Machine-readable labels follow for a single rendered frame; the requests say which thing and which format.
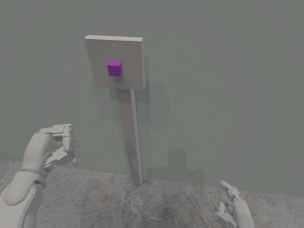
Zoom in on robot right hand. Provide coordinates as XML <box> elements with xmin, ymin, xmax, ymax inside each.
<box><xmin>217</xmin><ymin>180</ymin><xmax>256</xmax><ymax>228</ymax></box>

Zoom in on panel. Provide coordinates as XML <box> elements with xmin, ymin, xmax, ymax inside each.
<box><xmin>84</xmin><ymin>35</ymin><xmax>145</xmax><ymax>186</ymax></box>

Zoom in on button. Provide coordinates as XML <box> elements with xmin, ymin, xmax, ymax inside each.
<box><xmin>107</xmin><ymin>61</ymin><xmax>123</xmax><ymax>77</ymax></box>

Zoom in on robot left hand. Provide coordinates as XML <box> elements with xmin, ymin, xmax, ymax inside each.
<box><xmin>21</xmin><ymin>123</ymin><xmax>80</xmax><ymax>179</ymax></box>

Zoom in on robot left forearm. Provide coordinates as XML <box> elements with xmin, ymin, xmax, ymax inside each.
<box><xmin>0</xmin><ymin>170</ymin><xmax>48</xmax><ymax>228</ymax></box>

